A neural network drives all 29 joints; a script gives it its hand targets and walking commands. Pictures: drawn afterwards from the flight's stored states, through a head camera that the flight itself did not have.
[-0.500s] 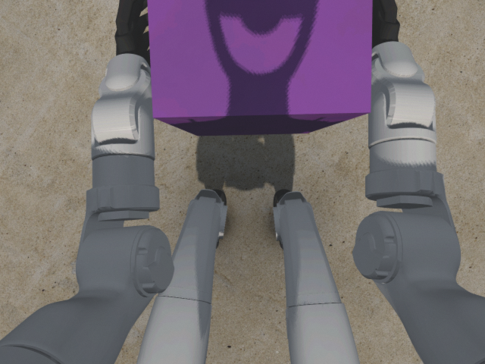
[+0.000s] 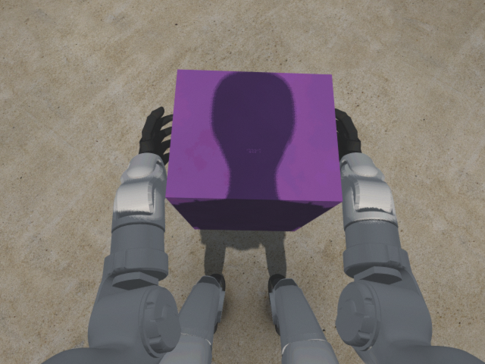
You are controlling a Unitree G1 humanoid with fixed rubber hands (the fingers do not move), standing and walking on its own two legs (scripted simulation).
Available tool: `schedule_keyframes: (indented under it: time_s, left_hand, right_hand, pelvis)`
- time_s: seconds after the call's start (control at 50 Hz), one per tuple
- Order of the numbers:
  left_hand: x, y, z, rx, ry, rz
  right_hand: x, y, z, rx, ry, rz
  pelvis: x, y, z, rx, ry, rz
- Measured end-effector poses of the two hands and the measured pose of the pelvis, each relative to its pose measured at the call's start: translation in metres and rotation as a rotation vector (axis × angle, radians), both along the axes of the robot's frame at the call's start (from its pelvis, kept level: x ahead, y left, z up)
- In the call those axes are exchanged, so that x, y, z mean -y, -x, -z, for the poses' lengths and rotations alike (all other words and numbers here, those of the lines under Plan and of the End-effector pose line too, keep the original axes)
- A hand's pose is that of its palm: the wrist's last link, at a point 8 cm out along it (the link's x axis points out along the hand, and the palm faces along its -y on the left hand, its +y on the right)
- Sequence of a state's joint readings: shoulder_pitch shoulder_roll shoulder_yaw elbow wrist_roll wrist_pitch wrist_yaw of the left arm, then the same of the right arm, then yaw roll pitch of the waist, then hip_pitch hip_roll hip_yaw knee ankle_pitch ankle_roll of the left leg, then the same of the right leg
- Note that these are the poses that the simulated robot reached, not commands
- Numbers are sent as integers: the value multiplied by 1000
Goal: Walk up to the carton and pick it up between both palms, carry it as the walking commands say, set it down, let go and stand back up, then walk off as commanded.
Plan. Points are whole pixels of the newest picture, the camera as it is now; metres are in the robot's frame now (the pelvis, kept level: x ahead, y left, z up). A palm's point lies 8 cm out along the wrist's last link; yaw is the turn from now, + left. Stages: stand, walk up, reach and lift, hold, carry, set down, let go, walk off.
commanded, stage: reach and lift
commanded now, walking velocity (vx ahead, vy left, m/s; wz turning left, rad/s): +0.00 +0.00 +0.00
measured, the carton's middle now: (248, 168) +0.41 +0.01 -0.09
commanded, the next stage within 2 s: hold in 1.72 s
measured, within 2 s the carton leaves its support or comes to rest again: neither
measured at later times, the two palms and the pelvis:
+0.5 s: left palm (137, 150) +0.38 +0.16 +0.05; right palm (370, 152) +0.40 -0.15 +0.04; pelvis +0.09 -0.01 +0.06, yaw +1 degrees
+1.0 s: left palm (116, 145) +0.37 +0.17 +0.10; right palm (387, 151) +0.37 -0.15 +0.09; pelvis +0.09 +0.00 +0.06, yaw +1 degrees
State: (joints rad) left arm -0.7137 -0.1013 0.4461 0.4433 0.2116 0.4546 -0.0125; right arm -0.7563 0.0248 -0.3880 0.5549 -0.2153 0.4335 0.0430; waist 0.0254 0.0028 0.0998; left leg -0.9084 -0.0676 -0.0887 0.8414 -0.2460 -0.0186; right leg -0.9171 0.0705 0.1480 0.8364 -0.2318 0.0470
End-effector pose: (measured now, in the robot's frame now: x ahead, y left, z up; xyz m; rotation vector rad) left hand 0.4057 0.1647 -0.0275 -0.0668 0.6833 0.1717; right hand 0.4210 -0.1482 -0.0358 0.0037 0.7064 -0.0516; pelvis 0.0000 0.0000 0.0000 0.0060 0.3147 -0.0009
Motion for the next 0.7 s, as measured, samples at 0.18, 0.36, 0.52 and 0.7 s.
schedule_keyframes:
  time_s: [0.18,0.36,0.52,0.7]
  left_hand:
    - [3,-1,-57,8,-3,20]
    - [5,10,-72,-10,-9,12]
    - [3,24,-81,-13,-11,10]
    - [-3,30,-107,26,2,-8]
  right_hand:
    - [4,2,-57,7,-11,2]
    - [6,9,-71,-10,0,-21]
    - [4,25,-79,-14,-4,-6]
    - [-3,26,-107,24,-3,-14]
  pelvis:
    - [0,-41,-26,52,-2,0]
    - [5,-74,-46,109,4,-9]
    - [10,-89,-57,157,8,-15]
    - [9,-95,-62,256,9,-28]
